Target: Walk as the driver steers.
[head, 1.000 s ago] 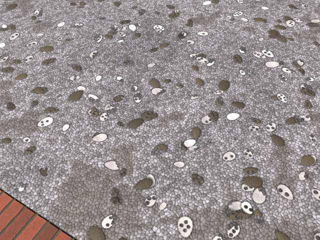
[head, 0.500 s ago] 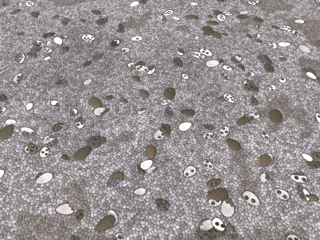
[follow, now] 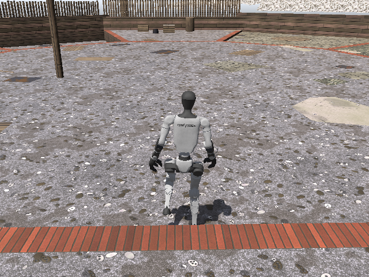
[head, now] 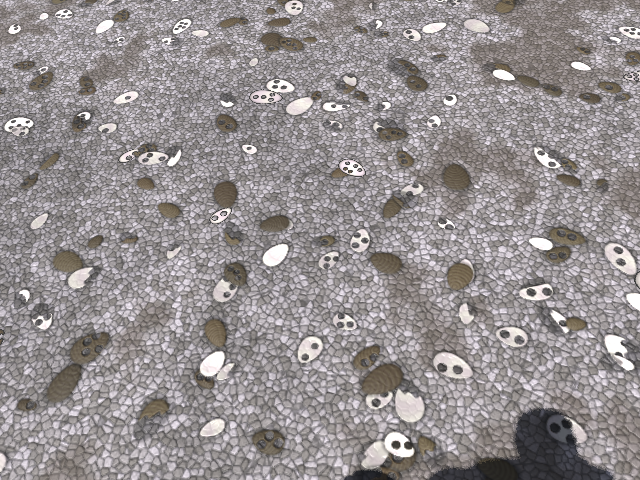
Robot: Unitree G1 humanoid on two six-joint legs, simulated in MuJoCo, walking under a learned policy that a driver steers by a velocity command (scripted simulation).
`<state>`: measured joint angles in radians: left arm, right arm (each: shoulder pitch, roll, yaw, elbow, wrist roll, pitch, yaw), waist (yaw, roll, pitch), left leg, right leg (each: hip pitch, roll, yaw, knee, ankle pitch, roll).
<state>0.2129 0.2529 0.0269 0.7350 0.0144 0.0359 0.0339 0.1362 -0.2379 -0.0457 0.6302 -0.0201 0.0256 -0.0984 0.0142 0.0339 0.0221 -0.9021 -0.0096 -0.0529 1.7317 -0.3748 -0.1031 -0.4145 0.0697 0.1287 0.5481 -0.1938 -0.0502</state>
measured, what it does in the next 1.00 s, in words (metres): steps to the left: left foot 0.11 m higher, then right foot 0.11 m lower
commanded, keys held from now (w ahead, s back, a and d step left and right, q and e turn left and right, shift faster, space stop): e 0.20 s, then no key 0.80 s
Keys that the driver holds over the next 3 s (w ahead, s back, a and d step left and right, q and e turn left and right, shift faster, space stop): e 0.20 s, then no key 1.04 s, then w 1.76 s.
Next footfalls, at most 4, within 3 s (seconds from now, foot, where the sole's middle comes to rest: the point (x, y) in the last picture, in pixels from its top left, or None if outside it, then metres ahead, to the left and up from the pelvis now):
0.34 left None -0.02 0.23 -0.66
0.90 right None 0.16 0.01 -0.77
1.16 left None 0.18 0.25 -0.77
1.86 left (277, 422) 0.56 0.19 -0.77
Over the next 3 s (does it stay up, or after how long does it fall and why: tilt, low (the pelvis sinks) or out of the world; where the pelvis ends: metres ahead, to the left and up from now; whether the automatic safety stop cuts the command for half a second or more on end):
stays up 1.00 0.02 -0.01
